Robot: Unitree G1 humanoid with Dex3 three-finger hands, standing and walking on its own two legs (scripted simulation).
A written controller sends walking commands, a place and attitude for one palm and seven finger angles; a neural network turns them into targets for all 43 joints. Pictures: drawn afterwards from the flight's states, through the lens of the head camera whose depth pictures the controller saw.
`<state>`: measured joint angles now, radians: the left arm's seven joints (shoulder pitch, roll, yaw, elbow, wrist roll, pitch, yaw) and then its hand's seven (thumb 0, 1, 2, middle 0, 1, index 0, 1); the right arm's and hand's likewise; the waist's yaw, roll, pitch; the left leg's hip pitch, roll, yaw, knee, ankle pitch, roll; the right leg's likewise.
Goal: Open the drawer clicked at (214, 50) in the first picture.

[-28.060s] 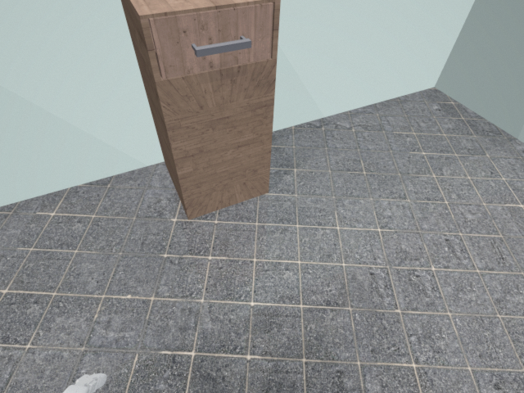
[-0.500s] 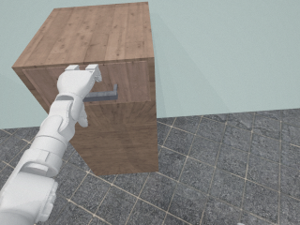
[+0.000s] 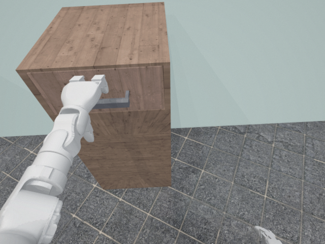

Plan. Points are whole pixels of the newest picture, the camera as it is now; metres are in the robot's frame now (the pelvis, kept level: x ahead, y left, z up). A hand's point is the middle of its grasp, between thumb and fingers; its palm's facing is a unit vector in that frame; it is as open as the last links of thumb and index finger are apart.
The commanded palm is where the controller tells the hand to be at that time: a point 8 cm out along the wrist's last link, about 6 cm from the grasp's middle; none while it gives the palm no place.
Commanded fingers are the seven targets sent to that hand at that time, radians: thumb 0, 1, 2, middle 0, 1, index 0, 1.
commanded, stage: lower the fingers behind the handle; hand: left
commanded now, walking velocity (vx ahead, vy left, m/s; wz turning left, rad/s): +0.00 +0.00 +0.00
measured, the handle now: (100, 99) +0.52 +0.22 +0.05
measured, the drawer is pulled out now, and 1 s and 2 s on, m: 0.00 0.00 0.01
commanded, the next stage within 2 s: close the thumb around the handle in 1.40 s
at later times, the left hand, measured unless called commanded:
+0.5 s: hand (94, 112) +0.45 +0.22 +0.06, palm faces +0.02 -0.01 -1.00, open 13.8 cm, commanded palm +0.42 +0.22 +0.12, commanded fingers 0.00 -0.50 0.30 -0.30 -1.20 -0.30 -1.20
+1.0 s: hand (97, 117) +0.45 +0.22 +0.04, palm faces +0.02 -0.02 -1.00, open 14.1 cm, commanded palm +0.41 +0.22 +0.09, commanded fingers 0.00 -0.50 0.30 -0.30 -1.20 -0.30 -1.20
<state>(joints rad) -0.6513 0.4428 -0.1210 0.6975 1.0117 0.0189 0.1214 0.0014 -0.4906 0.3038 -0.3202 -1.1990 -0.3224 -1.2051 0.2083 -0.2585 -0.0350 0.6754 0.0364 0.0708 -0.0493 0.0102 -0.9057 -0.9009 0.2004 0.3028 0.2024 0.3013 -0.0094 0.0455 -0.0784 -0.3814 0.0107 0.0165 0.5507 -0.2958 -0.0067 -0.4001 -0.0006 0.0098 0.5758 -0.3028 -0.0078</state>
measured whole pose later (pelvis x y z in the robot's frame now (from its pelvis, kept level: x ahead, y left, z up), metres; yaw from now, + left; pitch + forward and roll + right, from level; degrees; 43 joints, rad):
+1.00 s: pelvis +0.01 +0.01 -0.01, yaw -1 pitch +13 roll +0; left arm -0.64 0.41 -0.09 0.83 1.07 0.03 0.28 0.00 -0.49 0.30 -0.27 -1.18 -0.26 -1.19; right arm 0.29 -0.26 -0.07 0.69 0.01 0.08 -0.02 0.01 -0.91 -0.90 0.20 0.30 0.20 0.30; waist -0.04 0.04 -0.13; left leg -0.54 0.02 0.03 0.67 -0.36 0.00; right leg -0.55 0.01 0.02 0.67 -0.34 0.00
